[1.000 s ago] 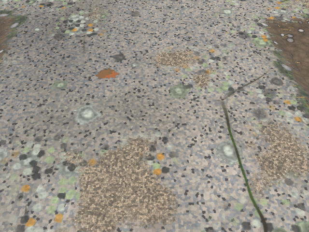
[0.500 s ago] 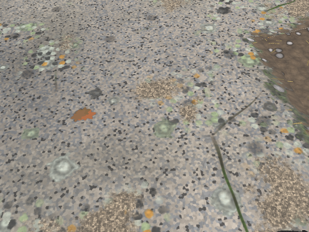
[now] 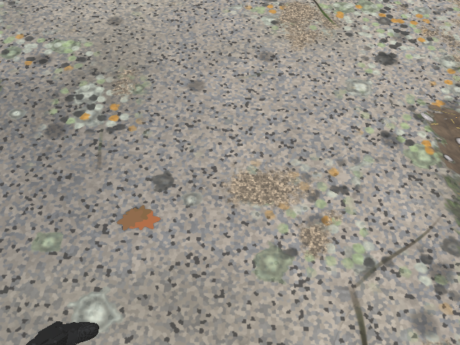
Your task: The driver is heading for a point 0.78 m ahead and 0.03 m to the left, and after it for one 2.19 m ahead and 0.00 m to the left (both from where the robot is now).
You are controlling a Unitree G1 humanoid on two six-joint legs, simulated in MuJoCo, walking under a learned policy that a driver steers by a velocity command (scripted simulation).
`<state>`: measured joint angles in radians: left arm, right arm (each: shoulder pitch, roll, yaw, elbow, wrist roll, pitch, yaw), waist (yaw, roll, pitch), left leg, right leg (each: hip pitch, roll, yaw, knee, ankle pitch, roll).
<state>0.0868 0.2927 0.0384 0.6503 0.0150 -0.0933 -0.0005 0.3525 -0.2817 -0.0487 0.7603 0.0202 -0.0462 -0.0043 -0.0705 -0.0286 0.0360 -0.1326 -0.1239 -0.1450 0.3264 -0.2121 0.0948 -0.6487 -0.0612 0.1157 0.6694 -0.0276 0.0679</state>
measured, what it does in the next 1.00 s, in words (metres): walks ahead: right foot, then left foot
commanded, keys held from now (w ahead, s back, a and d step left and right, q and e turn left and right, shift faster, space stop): w+q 0.36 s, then w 0.18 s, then w+e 0.46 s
